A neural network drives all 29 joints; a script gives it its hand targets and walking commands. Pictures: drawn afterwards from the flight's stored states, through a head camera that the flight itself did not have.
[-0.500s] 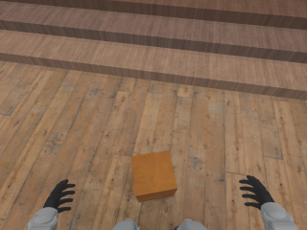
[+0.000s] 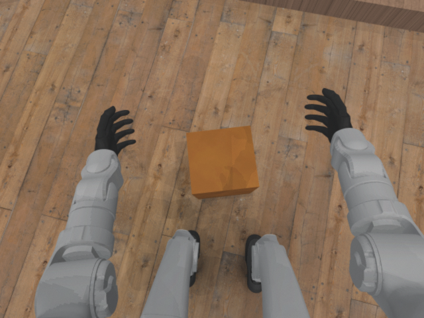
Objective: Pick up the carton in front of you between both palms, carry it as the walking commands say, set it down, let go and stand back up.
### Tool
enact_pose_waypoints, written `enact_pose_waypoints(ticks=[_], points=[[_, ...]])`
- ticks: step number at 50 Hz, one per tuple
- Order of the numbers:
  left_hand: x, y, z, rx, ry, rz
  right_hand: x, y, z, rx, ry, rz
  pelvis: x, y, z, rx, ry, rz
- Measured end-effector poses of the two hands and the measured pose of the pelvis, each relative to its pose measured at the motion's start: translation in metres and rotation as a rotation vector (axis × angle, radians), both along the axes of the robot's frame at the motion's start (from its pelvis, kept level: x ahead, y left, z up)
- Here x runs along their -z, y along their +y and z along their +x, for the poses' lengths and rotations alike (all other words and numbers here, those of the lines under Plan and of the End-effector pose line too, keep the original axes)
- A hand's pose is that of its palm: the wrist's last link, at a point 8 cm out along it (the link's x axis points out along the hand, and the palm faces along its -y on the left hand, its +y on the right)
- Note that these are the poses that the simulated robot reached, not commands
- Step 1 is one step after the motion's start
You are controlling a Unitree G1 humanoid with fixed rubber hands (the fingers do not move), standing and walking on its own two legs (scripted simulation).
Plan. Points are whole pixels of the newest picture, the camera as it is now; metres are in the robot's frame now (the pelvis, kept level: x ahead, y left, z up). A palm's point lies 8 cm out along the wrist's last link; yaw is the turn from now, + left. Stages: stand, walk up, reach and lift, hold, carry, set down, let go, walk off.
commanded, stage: reach and lift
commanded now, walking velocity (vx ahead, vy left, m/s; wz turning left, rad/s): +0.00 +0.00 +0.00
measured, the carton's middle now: (221, 166) +0.46 +0.02 -0.54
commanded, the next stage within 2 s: none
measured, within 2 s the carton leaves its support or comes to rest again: leaves its support in 1.86 s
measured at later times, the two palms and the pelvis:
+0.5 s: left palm (147, 152) +0.44 +0.22 -0.26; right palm (295, 138) +0.50 -0.17 -0.27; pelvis +0.01 -0.01 -0.11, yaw +1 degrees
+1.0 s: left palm (165, 166) +0.44 +0.21 -0.45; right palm (277, 155) +0.49 -0.16 -0.46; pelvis -0.05 +0.00 -0.27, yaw +2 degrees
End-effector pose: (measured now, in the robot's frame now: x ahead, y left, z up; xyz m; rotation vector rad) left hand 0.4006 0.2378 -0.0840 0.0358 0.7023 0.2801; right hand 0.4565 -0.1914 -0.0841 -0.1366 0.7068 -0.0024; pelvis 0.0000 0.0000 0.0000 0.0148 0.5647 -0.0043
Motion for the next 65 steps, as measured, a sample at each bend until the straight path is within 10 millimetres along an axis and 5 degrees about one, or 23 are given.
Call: enact_pose_waypoints(ticks=[7, 13, 19, 30, 40, 51, 57, 65], points=[[0.015, -0.019, 0.041, -0.018, -0.055, -0.035, 0.013, 0.019, 0.044, -0.025, -0.041, 0.035, 0.023, -0.002, -0.018, 0.006, 0.078, 0.005], [0.045, -0.028, 0.051, -0.018, -0.048, -0.033, 0.043, 0.025, 0.059, -0.025, -0.042, 0.044, 0.035, -0.004, -0.013, 0.008, 0.159, 0.01], [0.1, -0.026, 0.048, -0.015, -0.013, -0.021, 0.102, 0.026, 0.055, -0.006, -0.009, 0.035, 0.065, -0.005, 0.001, 0.005, 0.255, 0.012], [0.231, -0.014, 0.033, -0.017, 0.015, -0.014, 0.242, 0.025, 0.032, 0.007, 0.0, 0.023, 0.157, -0.004, -0.001, -0.013, 0.34, 0.014], [0.3, -0.017, 0.04, -0.018, -0.006, -0.04, 0.305, 0.028, 0.038, 0.014, -0.012, 0.019, 0.232, -0.003, -0.03, -0.017, 0.242, 0.014], [0.377, -0.028, 0.038, 0.005, 0.065, -0.044, 0.378, 0.032, 0.038, 0.03, 0.038, 0.027, 0.277, 0.0, -0.046, -0.018, 0.151, 0.014], [0.381, -0.015, 0.048, -0.006, 0.047, -0.013, 0.397, 0.035, 0.038, 0.026, 0.032, 0.035, 0.287, 0.0, -0.041, -0.025, 0.106, 0.016], [0.382, -0.04, 0.062, 0.031, 0.042, -0.048, 0.387, 0.032, 0.047, 0.03, -0.001, 0.03, 0.292, -0.001, -0.033, -0.032, 0.115, 0.013]])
